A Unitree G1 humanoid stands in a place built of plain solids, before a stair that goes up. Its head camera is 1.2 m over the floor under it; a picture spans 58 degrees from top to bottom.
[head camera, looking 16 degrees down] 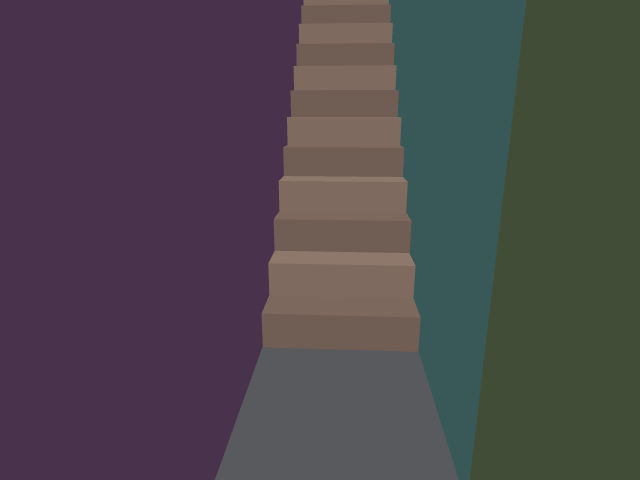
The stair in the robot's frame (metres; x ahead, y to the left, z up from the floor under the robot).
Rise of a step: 0.20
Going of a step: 0.24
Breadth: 0.83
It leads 3 degrees to the right of straight ahead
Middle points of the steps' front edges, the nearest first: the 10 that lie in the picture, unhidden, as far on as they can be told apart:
2.06 -0.11 0.20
2.30 -0.12 0.40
2.54 -0.13 0.60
2.78 -0.15 0.80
3.01 -0.16 0.99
3.25 -0.17 1.19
3.49 -0.19 1.39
3.73 -0.20 1.59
3.97 -0.21 1.79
4.21 -0.23 1.99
